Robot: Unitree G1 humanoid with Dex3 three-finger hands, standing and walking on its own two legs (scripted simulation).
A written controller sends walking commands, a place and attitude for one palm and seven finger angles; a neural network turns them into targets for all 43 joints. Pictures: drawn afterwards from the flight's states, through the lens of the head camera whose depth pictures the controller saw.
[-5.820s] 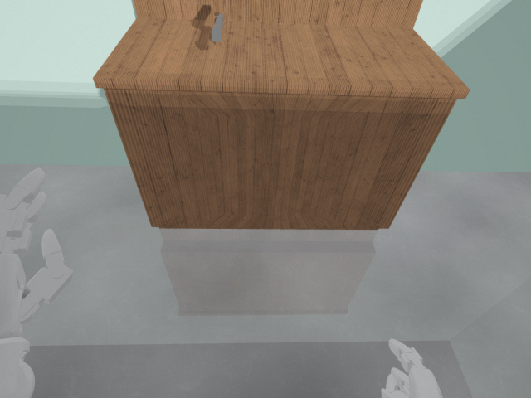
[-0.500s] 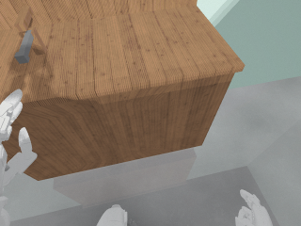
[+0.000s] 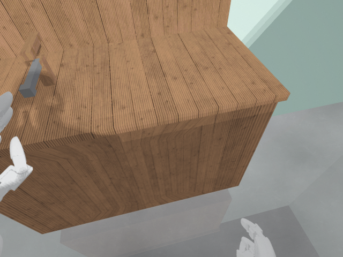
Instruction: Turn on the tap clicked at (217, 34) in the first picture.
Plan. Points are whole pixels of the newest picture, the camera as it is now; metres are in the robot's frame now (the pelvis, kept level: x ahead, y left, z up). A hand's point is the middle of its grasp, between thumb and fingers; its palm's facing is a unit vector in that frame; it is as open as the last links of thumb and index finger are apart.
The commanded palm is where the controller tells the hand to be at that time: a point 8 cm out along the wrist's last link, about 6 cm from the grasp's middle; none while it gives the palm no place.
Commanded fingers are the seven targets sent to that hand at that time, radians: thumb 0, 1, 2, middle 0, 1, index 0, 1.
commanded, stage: come to a stop and stand still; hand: left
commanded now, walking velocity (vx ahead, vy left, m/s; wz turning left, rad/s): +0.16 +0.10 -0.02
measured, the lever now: (28, 90) +0.48 +0.44 +0.12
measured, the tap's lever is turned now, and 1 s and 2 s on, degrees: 0 0 0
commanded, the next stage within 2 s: look again from close up in 2.00 s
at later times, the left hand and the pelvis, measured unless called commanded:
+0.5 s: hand out of the picture +0.26 +0.32 +0.25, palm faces +0.56 -0.72 -0.42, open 7.4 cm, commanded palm +0.18 +0.31 +0.19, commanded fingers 0.00 0.90 0.90 -0.20 -0.30 -0.20 -0.30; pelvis +0.02 +0.03 +0.00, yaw -2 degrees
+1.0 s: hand out of the picture +0.27 +0.36 +0.19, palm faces +0.37 -0.84 -0.41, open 7.4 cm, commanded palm +0.21 +0.39 +0.19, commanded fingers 0.00 0.90 0.90 -0.20 -0.30 -0.20 -0.30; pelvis +0.03 +0.12 +0.01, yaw -5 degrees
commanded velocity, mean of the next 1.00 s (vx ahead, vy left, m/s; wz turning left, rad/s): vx -0.01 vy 0.02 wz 0.00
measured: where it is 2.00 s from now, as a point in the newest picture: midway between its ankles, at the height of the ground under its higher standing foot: outside the picture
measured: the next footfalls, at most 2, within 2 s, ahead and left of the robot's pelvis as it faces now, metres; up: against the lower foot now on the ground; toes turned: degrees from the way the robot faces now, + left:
left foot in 0.42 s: +0.10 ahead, +0.14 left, +0.00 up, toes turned +0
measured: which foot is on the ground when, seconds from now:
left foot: down 0.00-0.00, up 0.02-0.40, down 0.42-1.00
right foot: down 0.00-1.00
